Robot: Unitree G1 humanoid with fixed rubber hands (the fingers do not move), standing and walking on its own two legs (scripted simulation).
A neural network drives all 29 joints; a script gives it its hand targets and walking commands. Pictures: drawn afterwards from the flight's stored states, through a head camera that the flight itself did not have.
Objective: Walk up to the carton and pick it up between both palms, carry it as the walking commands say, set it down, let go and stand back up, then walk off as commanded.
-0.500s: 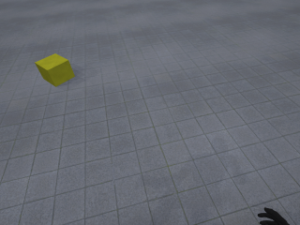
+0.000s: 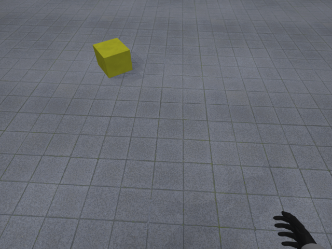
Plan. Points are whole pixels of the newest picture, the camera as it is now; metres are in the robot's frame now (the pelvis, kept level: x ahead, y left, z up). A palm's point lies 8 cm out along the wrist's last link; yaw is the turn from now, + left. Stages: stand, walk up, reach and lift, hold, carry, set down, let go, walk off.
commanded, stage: walk up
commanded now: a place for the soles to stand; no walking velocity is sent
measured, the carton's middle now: (113, 57) +1.90 +0.54 -0.65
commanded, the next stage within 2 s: none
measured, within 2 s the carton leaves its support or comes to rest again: neither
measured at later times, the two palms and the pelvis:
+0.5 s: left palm (23, 196) +0.26 +0.37 -0.04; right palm (250, 122) +0.53 -0.29 -0.06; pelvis +0.29 +0.00 +0.01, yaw +8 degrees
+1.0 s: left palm (56, 95) +0.67 +0.44 -0.06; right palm (228, 99) +0.68 -0.25 -0.09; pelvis +0.59 +0.09 +0.00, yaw +8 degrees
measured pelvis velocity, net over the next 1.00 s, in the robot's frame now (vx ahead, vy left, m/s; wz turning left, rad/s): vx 0.59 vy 0.09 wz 0.14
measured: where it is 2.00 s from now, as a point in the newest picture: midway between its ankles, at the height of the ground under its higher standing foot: (129, 126)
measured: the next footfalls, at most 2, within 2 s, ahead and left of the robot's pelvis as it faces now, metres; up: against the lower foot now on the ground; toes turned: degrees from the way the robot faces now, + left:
right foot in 0.18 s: +0.29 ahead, -0.14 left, +0.00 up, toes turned -6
left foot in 0.62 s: +0.52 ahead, +0.18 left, +0.00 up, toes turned +14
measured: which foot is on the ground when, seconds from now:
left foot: down 0.00-0.18, up 0.20-0.60, down 0.62-1.00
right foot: up 0.00-0.16, down 0.18-0.64, up 0.66-1.00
